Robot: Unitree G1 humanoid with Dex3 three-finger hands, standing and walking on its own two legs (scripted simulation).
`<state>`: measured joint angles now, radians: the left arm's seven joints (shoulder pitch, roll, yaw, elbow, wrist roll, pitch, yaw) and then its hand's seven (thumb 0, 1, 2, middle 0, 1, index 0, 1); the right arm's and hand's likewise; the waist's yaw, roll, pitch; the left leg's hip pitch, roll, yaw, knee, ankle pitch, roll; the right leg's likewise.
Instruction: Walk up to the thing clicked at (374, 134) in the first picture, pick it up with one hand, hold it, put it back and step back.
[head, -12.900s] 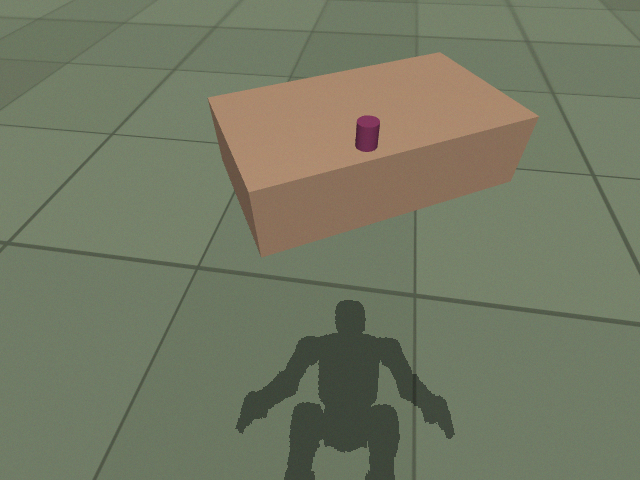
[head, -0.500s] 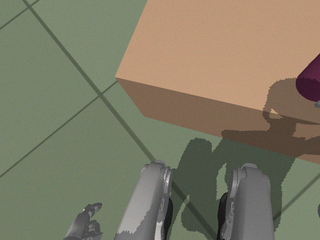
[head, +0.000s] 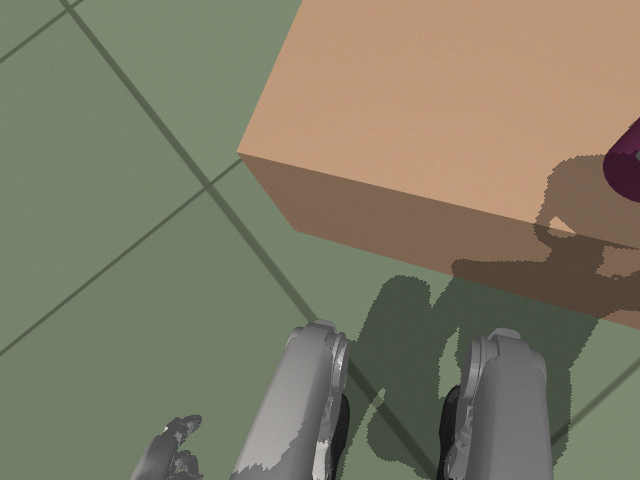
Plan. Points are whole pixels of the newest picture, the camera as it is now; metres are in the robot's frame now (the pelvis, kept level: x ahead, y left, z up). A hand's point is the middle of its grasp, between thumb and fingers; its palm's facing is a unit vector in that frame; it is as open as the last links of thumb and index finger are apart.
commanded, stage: close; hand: right
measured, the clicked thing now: out of the picture +0.51 -0.32 -0.03
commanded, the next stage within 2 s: settle in 0.08 s
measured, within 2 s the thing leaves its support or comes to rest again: leaves its support in 0.42 s
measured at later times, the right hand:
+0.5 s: hand out of the picture +0.49 -0.33 +0.04, palm faces +0.39 +0.92 -0.01, open 7.1 cm
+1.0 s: hand out of the picture +0.48 -0.34 +0.11, palm faces +0.42 +0.91 -0.01, open 7.2 cm
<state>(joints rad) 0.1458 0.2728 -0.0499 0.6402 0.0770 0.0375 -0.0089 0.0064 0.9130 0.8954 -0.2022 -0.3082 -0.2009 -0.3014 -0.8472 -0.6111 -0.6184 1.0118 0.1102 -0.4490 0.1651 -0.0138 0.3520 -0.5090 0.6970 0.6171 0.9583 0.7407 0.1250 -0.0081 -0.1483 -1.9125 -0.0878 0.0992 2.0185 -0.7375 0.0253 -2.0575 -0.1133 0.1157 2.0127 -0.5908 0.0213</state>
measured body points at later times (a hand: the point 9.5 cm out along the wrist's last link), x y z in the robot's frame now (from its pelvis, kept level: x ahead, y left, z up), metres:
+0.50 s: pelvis +0.00 +0.00 +0.01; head +0.21 -0.05 +0.41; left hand +0.12 +0.26 -0.11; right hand +0.46 -0.37 +0.04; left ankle +0.07 +0.10 -0.41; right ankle +0.09 -0.14 -0.41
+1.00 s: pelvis +0.02 -0.01 +0.08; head +0.21 -0.06 +0.49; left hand +0.14 +0.26 -0.03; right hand +0.46 -0.39 +0.11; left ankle +0.07 +0.10 -0.41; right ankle +0.09 -0.14 -0.41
